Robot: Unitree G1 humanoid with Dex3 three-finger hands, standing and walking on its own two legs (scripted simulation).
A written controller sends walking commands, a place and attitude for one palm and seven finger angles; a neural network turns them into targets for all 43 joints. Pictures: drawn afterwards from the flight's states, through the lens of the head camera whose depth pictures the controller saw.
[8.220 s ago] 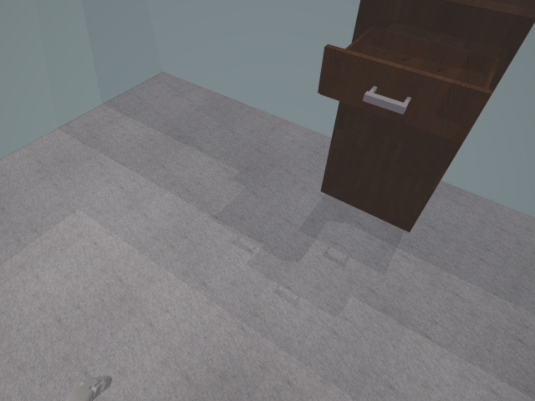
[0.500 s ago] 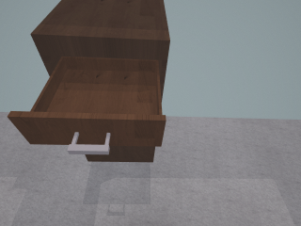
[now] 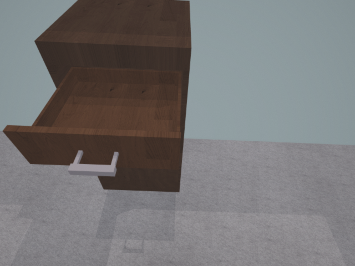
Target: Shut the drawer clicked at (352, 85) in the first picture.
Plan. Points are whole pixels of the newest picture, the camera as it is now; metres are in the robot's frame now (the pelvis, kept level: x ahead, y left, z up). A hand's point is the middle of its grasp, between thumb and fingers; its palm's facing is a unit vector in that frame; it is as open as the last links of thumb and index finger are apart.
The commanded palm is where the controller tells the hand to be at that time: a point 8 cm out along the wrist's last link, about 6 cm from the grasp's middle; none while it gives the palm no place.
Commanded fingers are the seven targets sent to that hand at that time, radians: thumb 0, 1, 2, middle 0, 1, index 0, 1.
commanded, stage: come to a stop and stand still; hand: left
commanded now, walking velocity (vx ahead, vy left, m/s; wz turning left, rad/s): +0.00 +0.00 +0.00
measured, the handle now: (95, 162) +0.35 +0.23 +0.02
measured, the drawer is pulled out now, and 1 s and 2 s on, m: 0.29 0.29 0.29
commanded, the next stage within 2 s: look again from close up in 0.10 s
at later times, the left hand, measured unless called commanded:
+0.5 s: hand out of the picture +0.03 +0.19 -0.18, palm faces +0.01 -0.98 -0.20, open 7.4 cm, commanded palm none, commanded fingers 0.00 0.90 0.90 -0.20 -0.30 -0.20 -0.30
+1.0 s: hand (82, 235) +0.19 +0.23 -0.03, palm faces +0.21 -0.96 -0.18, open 7.1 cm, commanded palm +0.11 +0.26 -0.05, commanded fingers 0.00 0.90 0.90 -0.40 -0.52 -0.40 -0.52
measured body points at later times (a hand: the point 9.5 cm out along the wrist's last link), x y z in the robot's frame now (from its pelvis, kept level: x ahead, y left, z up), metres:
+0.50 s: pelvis +0.02 +0.02 -0.01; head +0.01 +0.02 +0.44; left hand +0.03 +0.25 -0.16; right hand +0.02 -0.20 -0.17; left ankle +0.02 +0.12 -0.74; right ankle -0.03 -0.08 -0.74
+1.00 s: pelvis +0.01 +0.04 -0.01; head +0.01 +0.03 +0.44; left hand +0.17 +0.28 -0.02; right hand +0.10 -0.20 -0.13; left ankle +0.03 +0.12 -0.74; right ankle -0.01 -0.07 -0.74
